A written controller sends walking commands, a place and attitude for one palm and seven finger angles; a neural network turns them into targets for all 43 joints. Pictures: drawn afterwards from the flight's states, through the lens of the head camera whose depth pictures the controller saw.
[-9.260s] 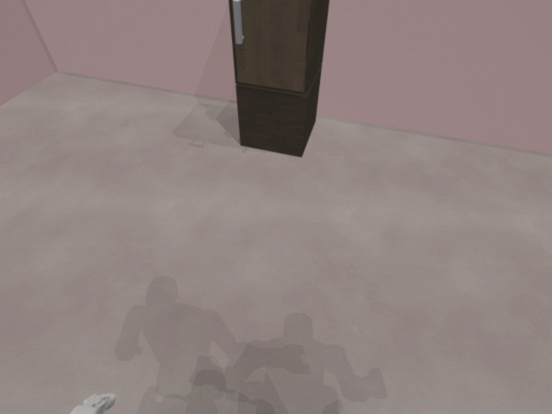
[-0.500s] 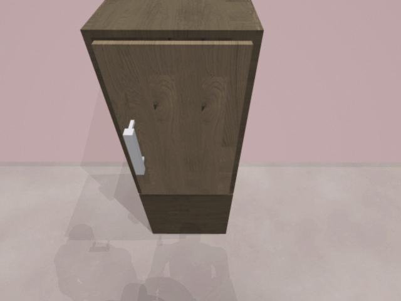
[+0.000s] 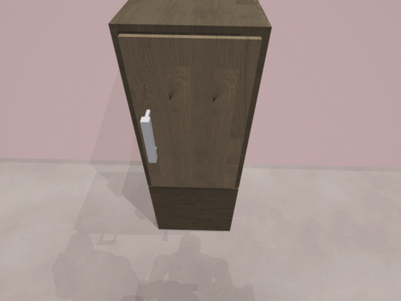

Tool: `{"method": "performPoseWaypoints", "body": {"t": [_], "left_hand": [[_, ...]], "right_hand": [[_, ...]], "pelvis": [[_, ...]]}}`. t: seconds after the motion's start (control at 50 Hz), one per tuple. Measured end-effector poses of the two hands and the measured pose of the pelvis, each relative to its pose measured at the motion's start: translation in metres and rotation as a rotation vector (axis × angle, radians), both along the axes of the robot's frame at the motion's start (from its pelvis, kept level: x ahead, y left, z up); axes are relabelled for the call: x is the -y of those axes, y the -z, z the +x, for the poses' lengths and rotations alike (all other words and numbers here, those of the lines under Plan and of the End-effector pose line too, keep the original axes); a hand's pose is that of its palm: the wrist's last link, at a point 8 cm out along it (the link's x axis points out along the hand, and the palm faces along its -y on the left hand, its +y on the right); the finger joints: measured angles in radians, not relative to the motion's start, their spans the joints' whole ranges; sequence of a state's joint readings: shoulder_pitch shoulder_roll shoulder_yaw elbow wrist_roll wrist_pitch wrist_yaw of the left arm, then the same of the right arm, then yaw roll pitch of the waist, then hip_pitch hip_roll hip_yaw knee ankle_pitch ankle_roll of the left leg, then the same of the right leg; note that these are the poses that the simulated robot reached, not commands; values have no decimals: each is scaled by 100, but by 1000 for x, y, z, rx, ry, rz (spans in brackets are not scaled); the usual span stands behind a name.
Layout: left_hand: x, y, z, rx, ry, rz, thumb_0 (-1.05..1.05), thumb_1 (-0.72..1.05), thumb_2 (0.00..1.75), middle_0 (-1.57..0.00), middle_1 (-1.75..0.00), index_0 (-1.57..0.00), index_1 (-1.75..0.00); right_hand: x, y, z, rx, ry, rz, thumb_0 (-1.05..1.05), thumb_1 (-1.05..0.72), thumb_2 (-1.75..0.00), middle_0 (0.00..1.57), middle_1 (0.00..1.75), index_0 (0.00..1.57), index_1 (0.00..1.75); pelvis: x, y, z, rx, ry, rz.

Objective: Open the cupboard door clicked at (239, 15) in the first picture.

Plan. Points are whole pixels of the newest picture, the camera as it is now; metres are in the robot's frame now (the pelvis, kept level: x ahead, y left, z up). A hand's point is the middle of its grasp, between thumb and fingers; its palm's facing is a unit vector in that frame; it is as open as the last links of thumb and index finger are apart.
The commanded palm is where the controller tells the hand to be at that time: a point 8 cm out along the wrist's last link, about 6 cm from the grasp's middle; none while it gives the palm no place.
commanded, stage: come to a stop and stand still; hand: left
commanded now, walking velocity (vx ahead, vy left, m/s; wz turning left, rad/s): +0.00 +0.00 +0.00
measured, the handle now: (150, 136) +0.59 +0.19 -0.04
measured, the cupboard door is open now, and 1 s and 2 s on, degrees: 0 0 0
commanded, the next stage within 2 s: look again from close up in 1.74 s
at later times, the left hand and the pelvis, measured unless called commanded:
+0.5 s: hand out of the picture -0.08 +0.15 -0.16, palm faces +0.06 -0.98 -0.19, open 7.4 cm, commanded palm none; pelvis -0.06 -0.02 +0.01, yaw +1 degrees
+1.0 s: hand out of the picture -0.17 +0.14 -0.16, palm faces +0.07 -0.97 -0.22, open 7.4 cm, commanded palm none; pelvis -0.12 -0.02 +0.01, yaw +0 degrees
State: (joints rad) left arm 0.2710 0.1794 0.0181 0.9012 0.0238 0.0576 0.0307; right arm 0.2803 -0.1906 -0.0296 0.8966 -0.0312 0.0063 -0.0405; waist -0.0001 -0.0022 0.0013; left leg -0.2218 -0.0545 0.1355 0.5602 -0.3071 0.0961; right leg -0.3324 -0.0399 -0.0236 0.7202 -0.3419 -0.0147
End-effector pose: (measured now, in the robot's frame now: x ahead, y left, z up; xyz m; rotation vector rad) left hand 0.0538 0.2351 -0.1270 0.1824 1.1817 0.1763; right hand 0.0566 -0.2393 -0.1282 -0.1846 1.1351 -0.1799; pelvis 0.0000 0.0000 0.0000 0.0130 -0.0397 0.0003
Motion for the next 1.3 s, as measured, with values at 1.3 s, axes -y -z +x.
{"method": "performPoseWaypoints", "body": {"t": [1.3], "left_hand": [[49, 11, -225, -249, -28, -116, 1, 91, 89, -20, -30, -20, -30]], "right_hand": [[-14, 0, -222, -270, 84, 52, 1, -91, -90, 20, 30, 20, 30]], "pelvis": [[10, -14, -147, -3, 27, -25]]}}
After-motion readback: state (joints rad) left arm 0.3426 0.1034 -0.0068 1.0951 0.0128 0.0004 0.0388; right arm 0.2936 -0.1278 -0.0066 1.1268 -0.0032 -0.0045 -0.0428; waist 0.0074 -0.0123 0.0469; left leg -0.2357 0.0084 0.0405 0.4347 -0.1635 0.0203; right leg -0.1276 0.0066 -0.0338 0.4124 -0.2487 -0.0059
